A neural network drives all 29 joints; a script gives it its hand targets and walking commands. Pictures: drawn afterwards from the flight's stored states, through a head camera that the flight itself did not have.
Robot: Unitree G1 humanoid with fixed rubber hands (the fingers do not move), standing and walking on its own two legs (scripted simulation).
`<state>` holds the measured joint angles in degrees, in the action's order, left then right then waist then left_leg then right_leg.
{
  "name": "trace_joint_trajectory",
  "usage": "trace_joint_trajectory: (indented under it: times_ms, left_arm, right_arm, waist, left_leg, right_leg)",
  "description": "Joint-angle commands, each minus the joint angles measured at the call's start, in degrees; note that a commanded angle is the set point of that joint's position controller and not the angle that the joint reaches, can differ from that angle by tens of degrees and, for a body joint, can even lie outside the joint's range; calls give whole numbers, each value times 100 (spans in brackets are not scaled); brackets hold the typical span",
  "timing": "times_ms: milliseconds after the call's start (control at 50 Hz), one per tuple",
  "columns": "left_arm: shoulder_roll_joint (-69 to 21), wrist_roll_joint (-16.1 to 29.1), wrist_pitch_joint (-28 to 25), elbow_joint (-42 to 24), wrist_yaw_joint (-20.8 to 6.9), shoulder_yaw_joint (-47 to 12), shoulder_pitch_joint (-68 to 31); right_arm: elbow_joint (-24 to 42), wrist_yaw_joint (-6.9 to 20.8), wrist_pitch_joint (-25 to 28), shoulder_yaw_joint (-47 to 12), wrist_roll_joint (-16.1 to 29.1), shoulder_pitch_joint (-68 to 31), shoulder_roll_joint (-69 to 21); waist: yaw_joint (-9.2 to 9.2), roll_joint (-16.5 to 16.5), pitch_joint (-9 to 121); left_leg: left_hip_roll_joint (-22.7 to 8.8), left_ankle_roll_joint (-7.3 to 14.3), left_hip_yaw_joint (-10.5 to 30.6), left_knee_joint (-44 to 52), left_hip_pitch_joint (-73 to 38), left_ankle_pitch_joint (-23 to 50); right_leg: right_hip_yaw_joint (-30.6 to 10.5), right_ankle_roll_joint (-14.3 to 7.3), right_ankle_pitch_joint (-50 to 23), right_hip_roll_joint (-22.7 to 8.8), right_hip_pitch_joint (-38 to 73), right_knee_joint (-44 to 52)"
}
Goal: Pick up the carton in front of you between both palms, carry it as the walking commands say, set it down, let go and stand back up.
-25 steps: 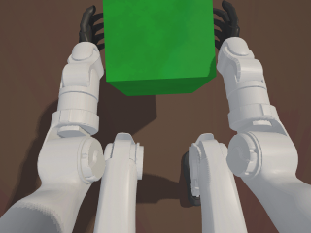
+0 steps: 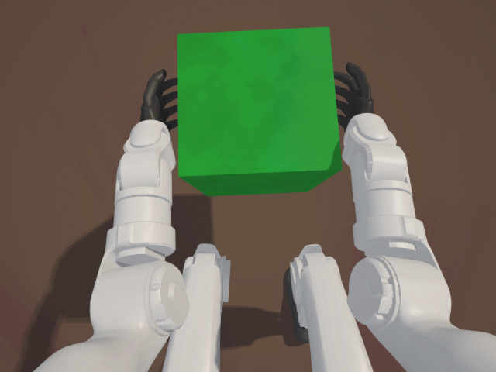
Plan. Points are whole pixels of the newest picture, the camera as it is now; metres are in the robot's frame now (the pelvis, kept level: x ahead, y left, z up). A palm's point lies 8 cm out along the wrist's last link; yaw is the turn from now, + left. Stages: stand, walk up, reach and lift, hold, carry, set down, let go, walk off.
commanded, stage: reach and lift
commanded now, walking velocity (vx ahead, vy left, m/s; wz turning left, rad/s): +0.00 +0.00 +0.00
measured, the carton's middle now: (255, 129) +0.50 +0.02 -0.13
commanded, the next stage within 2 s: none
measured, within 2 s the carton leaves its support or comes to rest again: neither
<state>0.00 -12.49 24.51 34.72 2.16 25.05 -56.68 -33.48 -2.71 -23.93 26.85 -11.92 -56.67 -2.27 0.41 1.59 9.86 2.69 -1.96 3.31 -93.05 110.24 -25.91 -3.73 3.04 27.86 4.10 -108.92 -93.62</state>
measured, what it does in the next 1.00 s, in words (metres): rises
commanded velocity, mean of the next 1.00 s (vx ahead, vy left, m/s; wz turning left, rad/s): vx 0.00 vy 0.00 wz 0.00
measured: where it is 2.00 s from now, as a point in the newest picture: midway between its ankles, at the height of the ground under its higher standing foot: (257, 314)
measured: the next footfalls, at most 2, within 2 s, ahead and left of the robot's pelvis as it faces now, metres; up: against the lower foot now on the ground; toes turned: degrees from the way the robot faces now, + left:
none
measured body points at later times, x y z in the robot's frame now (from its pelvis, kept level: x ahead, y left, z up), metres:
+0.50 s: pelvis +0.05 +0.00 +0.14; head +0.18 +0.01 +0.57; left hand +0.44 +0.16 +0.10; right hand +0.45 -0.14 +0.11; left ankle +0.11 +0.13 -0.49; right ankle +0.10 -0.13 -0.49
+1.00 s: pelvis +0.08 +0.00 +0.24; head +0.08 +0.00 +0.69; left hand +0.39 +0.16 +0.24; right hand +0.40 -0.14 +0.25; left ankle +0.11 +0.13 -0.49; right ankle +0.10 -0.13 -0.49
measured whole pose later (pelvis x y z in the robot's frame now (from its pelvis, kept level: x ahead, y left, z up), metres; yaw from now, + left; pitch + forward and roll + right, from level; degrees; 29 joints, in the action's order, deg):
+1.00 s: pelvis +0.08 +0.00 +0.24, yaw +1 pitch +3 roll +0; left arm -9.0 -14.2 30.9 22.7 1.1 16.7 -16.6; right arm -23.1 -0.4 -30.3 16.6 -14.3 -17.4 -9.3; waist 0.2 0.7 4.3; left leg 1.1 -0.6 4.1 -29.7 19.4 -13.0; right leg -4.4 0.9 14.4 1.1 -18.1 -29.9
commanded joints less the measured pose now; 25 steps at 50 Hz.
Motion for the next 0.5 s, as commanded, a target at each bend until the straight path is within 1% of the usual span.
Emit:
trace_joint_trajectory:
  times_ms: [0, 20, 40, 60, 80, 100, 120, 140, 160, 180, 200, 220, 240, 260, 280, 300, 320, 340, 360, 380, 400, 420, 440, 460, 480]
  left_arm:
    - [-6432, 1112, -78, 122, -1579, -3226, -3501]
    - [-6448, 1332, -89, -189, -1596, -3574, -3645]
    - [-6547, 1341, -75, -340, -1555, -3832, -3428]
    - [-6307, 1264, -117, -173, -1515, -3598, -3478]
    - [-6484, 1242, -88, -115, -1509, -3587, -3181]
    - [-6549, 1160, -105, -9, -1489, -3530, -2972]
    - [-6610, 1143, -57, 270, -1462, -3429, -2740]
    - [-6627, 1048, -114, 350, -1484, -3221, -2680]
    - [-6627, 961, -113, 419, -1474, -3263, -2601]
    - [-6572, 907, -133, 266, -1450, -3331, -2513]
    - [-6493, 878, -213, 293, -1448, -3279, -2284]
    - [-6385, 837, -222, 221, -1454, -3140, -2395]
    - [-6692, 874, -271, 166, -1455, -3317, -2293]
    - [-6685, 797, -290, 498, -1453, -3134, -1759]
    - [-6489, 824, -338, 129, -1444, -3323, -1951]
    - [-6511, 852, -312, 248, -1462, -3326, -1856]
    - [-6624, 807, -368, 297, -1467, -3286, -1683]
    - [-6403, 782, -359, 352, -1490, -3147, -1594]
    - [-6784, 904, -385, 34, -1473, -3481, -1319]
    - [-6671, 847, -394, 55, -1470, -3392, -1525]
    - [-6818, 871, -378, 326, -1470, -3420, -1189]
    - [-6905, 871, -359, 326, -1450, -3567, -1043]
    - [-6728, 840, -422, 2, -1454, -3572, -1286]
    - [-6763, 871, -385, 153, -1453, -3627, -998]
    - [-6985, 869, -362, 27, -1404, -3779, -707]
  right_arm:
    - [-160, 1541, 59, -3473, 1170, -3740, -6113]
    - [-210, 1497, 16, -3489, 1100, -3482, -6186]
    - [-125, 1480, 15, -3605, 1110, -3073, -6305]
    - [-297, 1499, 40, -3454, 1161, -3096, -6392]
    - [-288, 1513, 67, -3486, 1020, -3100, -6047]
    - [-435, 1517, 93, -3463, 1142, -2966, -6121]
    - [-486, 1535, 100, -3304, 1083, -2789, -6100]
    - [-413, 1547, 128, -3445, 992, -2865, -6259]
    - [-596, 1529, 136, -3289, 978, -2670, -6231]
    - [-611, 1544, 146, -3233, 916, -2320, -6422]
    - [-722, 1551, 147, -3111, 699, -2150, -6210]
    - [-911, 1546, 156, -3071, 754, -2016, -6217]
    - [-632, 1525, 242, -3203, 741, -1897, -6421]
    - [-215, 1518, 310, -3584, 1060, -2485, -6277]
    - [-559, 1507, 279, -3405, 836, -1919, -6432]
    - [-512, 1484, 326, -3363, 899, -1865, -6371]
    - [-658, 1444, 332, -3343, 642, -1493, -6419]
    - [-697, 1423, 315, -3156, 690, -1326, -6142]
    - [-382, 1463, 357, -3370, 547, -1119, -6283]
    - [-430, 1479, 348, -3413, 766, -1266, -6261]
    - [-219, 1474, 391, -3582, 747, -1212, -6445]
    - [-134, 1508, 400, -3541, 617, -968, -6123]
    - [-501, 1518, 362, -3452, 624, -890, -6307]
    - [-32, 1530, 395, -3769, 798, -1081, -6406]
    - [-225, 1582, 337, -3743, 676, -449, -6256]
  waist:
    - [213, -26, 6325]
    - [-150, -105, 6322]
    - [-71, -326, 6285]
    - [139, -213, 5989]
    - [-61, -336, 5561]
    - [186, -497, 5490]
    - [-93, -354, 5102]
    - [203, -192, 5038]
    - [133, -319, 4914]
    - [112, -283, 4948]
    - [-84, -217, 4620]
    - [-42, 11, 4366]
    - [10, -399, 4585]
    - [453, -238, 4793]
    - [14, 6, 4643]
    - [238, -167, 4567]
    - [-5, -4, 4357]
    - [-39, -247, 4049]
    - [-178, -202, 4301]
    - [85, -211, 4086]
    - [-144, -283, 4404]
    - [-292, -418, 3815]
    - [-63, -331, 3855]
    - [60, -213, 3946]
    - [-132, -427, 3848]
  left_leg:
    - [646, 50, -756, 1037, -4066, 1396]
    - [703, 12, -699, 1287, -4352, 1210]
    - [693, -23, -777, 1292, -4630, 1452]
    - [667, 22, -720, 1422, -4730, 1369]
    - [674, -35, -621, 1541, -4592, 1251]
    - [664, -8, -620, 1660, -4911, 1321]
    - [648, -11, -549, 1863, -5072, 1192]
    - [670, 9, -524, 2015, -4979, 1069]
    - [652, 12, -499, 2077, -5063, 1212]
    - [652, 40, -523, 2098, -5216, 1133]
    - [613, 50, -399, 2314, -5039, 1229]
    - [570, 94, -329, 2415, -5518, 1221]
    - [658, 22, -448, 2476, -5424, 1363]
    - [609, 119, -394, 2543, -5843, 1638]
    - [656, 58, -383, 2648, -5709, 1636]
    - [642, 57, -396, 2756, -5693, 1525]
    - [658, 120, -342, 2813, -5860, 1509]
    - [574, 98, -296, 3005, -5918, 1366]
    - [636, 52, -262, 3122, -6159, 1539]
    - [603, 94, -239, 3255, -6405, 1663]
    - [584, 79, -219, 3283, -6505, 1512]
    - [588, 47, -212, 3464, -6423, 1554]
    - [606, 61, -197, 3562, -6561, 1598]
    - [541, 117, -153, 3758, -6932, 1788]
    - [572, 53, -120, 3831, -7184, 2077]
  right_leg:
    - [698, -39, -1350, 608, 3688, 1222]
    - [792, -81, -1159, 691, 3639, 1334]
    - [682, -88, -1433, 676, 3944, 1462]
    - [642, -81, -1335, 658, 3742, 1421]
    - [705, -98, -1173, 647, 3612, 1561]
    - [710, -138, -1084, 685, 3512, 1596]
    - [766, -103, -999, 704, 3626, 1866]
    - [650, -136, -924, 642, 3747, 1954]
    - [582, -169, -1011, 657, 3903, 2106]
    - [502, -134, -1029, 596, 4256, 2230]
    - [604, -104, -1182, 628, 4207, 2292]
    - [600, -127, -1007, 637, 3942, 2449]
    - [408, -167, -1324, 613, 4360, 2567]
    - [454, -87, -1398, 615, 4477, 2523]
    - [497, -96, -1495, 657, 4767, 2721]
    - [379, -115, -1454, 577, 5034, 2828]
    - [364, -139, -1399, 555, 4992, 3002]
    - [282, -201, -1399, 504, 5166, 3134]
    - [361, -172, -1540, 531, 5378, 3245]
    - [261, -231, -1507, 507, 5403, 3359]
    - [256, -205, -1492, 506, 5750, 3387]
    - [276, -233, -1563, 485, 5772, 3570]
    - [248, -253, -1564, 505, 5795, 3637]
    - [237, -205, -1713, 475, 5915, 3760]
    - [193, -263, -1984, 446, 6102, 3917]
